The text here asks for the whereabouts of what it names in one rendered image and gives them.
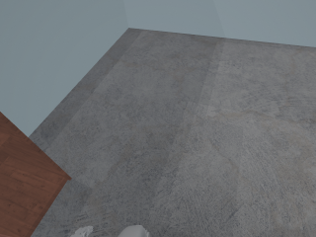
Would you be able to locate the left robot hand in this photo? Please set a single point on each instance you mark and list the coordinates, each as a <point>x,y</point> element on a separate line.
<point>83,232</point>

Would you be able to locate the left robot thigh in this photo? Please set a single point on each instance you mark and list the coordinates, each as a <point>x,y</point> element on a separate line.
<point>134,231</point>

